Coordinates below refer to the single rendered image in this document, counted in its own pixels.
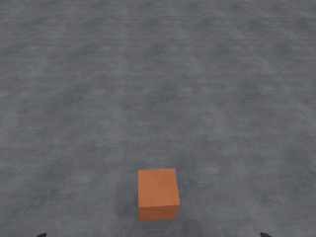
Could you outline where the carton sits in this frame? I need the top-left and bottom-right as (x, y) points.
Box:
(138, 168), (181, 222)

